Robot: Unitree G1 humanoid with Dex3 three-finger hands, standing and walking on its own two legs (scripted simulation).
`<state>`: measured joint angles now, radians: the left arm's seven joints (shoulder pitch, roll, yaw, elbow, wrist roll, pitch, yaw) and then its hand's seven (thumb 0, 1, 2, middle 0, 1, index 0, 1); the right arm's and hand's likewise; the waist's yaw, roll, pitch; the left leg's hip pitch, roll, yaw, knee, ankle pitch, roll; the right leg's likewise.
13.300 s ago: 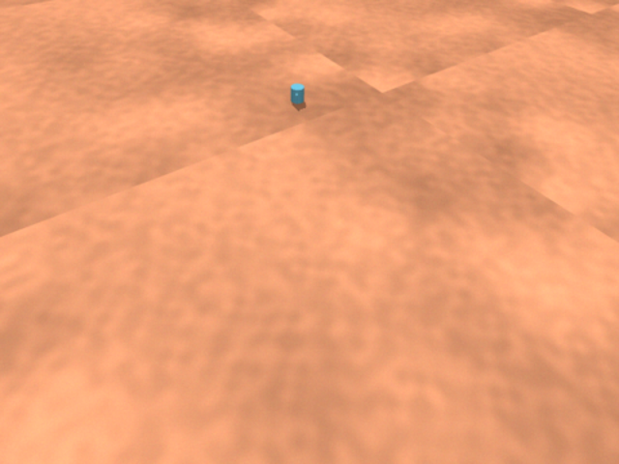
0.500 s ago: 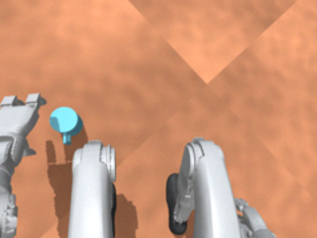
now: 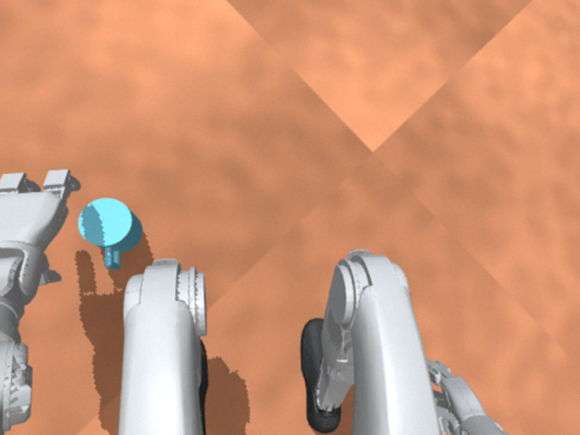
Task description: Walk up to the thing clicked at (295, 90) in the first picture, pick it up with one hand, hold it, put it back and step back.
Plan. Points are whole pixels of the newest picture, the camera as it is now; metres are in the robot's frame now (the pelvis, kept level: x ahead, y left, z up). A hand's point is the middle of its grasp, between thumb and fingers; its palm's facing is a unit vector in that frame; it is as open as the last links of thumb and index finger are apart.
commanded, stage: approach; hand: left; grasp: from above
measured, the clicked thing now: (113, 236) +0.39 +0.27 -0.29
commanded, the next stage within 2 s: rest palm in 1.22 s
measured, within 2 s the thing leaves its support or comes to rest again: neither
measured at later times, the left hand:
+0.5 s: hand (116, 182) +0.45 +0.24 -0.17, palm faces -0.33 -0.04 -0.94, open 14.3 cm
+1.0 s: hand (74, 267) +0.32 +0.29 -0.20, palm faces -0.44 -0.13 -0.89, open 14.2 cm
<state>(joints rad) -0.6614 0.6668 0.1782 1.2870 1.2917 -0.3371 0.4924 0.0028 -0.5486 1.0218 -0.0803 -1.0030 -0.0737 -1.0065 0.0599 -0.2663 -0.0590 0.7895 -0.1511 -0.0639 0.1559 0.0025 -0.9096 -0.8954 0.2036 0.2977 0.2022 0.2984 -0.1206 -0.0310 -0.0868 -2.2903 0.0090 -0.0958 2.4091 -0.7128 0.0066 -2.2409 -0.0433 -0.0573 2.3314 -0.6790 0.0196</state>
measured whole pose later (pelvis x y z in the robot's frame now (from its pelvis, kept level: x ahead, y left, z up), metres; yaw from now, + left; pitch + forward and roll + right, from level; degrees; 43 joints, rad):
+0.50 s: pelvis +0.00 +0.00 +0.00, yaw -1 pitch +35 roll -6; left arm -0.87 0.58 0.13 1.42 1.31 -0.15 0.60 0.00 -0.58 1.04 -0.08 -1.03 -0.07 -1.04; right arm 0.10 -0.27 -0.02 0.78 -0.16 -0.09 0.17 0.00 -0.92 -0.89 0.20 0.30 0.20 0.30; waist -0.24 0.00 -0.09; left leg -2.31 0.02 -0.09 2.41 -0.71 0.00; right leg -2.28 -0.03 -0.05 2.33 -0.67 0.02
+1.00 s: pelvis -0.01 +0.01 -0.01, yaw +0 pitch +31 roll -7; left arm -0.58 0.61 0.10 1.27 1.33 -0.43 0.58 0.00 -0.54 0.99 -0.08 -1.04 -0.08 -1.04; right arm 0.05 -0.29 -0.07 0.83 -0.17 -0.07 0.16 0.00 -0.91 -0.89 0.20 0.30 0.20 0.30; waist -0.11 -0.05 -0.07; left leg -2.30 0.00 -0.09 2.46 -0.69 0.02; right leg -2.24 -0.04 -0.05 2.37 -0.66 0.03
